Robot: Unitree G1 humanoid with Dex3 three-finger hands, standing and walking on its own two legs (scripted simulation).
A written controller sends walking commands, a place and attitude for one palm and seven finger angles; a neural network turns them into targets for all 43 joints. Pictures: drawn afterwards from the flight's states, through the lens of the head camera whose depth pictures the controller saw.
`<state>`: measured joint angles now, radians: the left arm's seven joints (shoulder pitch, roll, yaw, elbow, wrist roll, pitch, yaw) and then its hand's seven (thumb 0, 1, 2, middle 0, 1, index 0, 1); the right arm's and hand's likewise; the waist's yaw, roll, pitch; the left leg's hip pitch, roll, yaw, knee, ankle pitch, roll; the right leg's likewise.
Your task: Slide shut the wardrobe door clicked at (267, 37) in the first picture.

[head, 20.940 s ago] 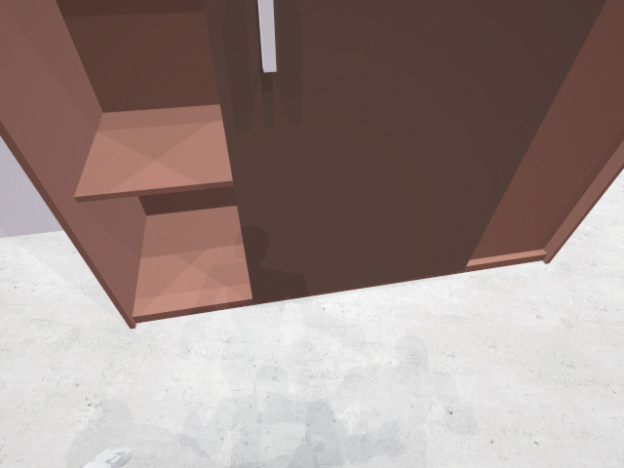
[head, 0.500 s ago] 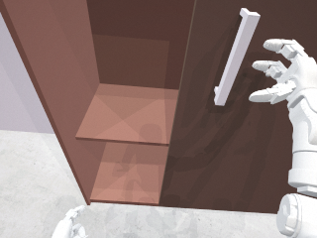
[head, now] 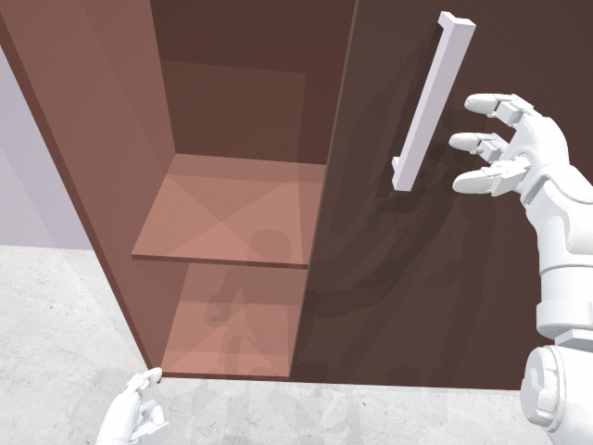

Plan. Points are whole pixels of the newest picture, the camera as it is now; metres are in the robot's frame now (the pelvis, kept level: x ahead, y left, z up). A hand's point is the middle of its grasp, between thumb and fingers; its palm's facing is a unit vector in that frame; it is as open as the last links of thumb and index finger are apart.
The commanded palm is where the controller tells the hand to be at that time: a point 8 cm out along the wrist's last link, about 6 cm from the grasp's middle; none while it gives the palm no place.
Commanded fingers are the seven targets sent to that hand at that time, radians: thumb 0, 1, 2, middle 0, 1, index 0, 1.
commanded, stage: move the hooked fingers beside the handle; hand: right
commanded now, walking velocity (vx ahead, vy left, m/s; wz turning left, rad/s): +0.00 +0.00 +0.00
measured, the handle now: (421, 109) +0.48 -0.12 +0.27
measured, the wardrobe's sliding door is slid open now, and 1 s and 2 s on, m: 0.42 0.42 0.42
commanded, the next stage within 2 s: feel for the door with the fingertips in 0.14 s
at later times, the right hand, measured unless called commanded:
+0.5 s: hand (458, 153) +0.40 -0.15 +0.26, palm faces -0.07 +1.00 -0.02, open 14.0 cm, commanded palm +0.39 -0.21 +0.26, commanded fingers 0.00 0.50 -0.30 0.30 1.20 0.30 1.20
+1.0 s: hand (446, 129) +0.42 -0.14 +0.27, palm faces -0.03 +1.00 -0.02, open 14.0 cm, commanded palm +0.41 -0.19 +0.26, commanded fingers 0.00 0.50 -0.30 0.30 1.20 0.30 1.20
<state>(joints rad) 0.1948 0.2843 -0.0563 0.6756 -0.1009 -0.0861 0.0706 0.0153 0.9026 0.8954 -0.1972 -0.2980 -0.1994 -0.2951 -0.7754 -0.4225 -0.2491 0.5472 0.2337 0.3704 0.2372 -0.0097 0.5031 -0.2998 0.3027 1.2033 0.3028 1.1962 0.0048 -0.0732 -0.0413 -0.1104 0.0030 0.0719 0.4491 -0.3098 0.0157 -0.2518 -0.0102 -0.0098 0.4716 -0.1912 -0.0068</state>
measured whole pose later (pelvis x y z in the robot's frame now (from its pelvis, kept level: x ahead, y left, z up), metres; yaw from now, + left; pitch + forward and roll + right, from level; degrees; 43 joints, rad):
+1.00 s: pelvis +0.00 +0.00 +0.00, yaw +1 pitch -2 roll +0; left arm 0.20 0.27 -0.05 0.71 -0.08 -0.07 0.07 0.02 0.90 0.90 -0.20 -0.30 -0.20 -0.30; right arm -0.81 -0.33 -0.22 0.49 0.21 0.34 0.12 -0.01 0.50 -0.30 0.30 1.20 0.30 1.20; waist 0.02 -0.06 -0.03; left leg -0.09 0.00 0.06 0.43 -0.30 0.02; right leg -0.22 -0.01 -0.02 0.44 -0.19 -0.01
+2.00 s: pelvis +0.01 -0.01 +0.00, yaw +2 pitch -2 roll +0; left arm 0.19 0.25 -0.05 0.69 -0.08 -0.07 0.06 0.02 0.90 0.90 -0.20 -0.30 -0.20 -0.29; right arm -0.80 -0.26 -0.19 0.45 0.20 0.36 0.06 -0.01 0.50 -0.30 0.30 1.20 0.30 1.20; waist 0.01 -0.06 -0.03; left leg -0.09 0.01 0.04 0.42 -0.30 0.01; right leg -0.22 -0.01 -0.04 0.44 -0.19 -0.01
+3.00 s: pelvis +0.01 +0.00 +0.00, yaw +1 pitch -3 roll +0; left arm 0.17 0.24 -0.05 0.69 -0.07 -0.03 0.04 0.02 0.90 0.90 -0.20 -0.30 -0.20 -0.29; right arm -0.75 -0.21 -0.15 0.34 0.20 0.40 0.00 -0.01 0.50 -0.30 0.30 1.20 0.25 1.19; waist 0.00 -0.06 -0.03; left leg -0.06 0.01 0.05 0.42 -0.31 0.01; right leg -0.19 -0.01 -0.03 0.43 -0.19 -0.01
